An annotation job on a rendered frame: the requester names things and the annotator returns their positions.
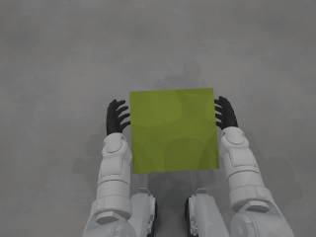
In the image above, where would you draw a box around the carton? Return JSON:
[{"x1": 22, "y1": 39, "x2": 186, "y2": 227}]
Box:
[{"x1": 129, "y1": 88, "x2": 219, "y2": 174}]

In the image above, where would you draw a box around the left robot hand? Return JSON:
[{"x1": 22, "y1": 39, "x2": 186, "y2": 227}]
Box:
[{"x1": 106, "y1": 99, "x2": 131, "y2": 136}]

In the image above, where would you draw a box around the robot left forearm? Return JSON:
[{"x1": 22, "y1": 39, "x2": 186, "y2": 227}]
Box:
[{"x1": 82, "y1": 132, "x2": 132, "y2": 237}]

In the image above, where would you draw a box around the robot right upper arm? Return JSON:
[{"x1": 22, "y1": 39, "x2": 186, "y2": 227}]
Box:
[{"x1": 230, "y1": 210, "x2": 294, "y2": 237}]

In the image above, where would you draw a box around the robot right thigh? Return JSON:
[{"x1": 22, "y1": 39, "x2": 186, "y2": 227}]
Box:
[{"x1": 189, "y1": 194, "x2": 230, "y2": 237}]

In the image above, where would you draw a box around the robot left upper arm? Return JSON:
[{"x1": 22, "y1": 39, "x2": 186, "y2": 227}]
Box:
[{"x1": 82, "y1": 220, "x2": 137, "y2": 237}]

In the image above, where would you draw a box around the robot right shin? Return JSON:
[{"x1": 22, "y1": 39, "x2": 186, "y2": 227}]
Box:
[{"x1": 190, "y1": 189, "x2": 214, "y2": 235}]

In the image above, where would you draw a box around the right robot hand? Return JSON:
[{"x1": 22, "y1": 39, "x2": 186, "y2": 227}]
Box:
[{"x1": 214, "y1": 96, "x2": 238, "y2": 130}]

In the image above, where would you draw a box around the robot right forearm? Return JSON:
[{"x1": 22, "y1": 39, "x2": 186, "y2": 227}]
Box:
[{"x1": 219, "y1": 126, "x2": 294, "y2": 237}]

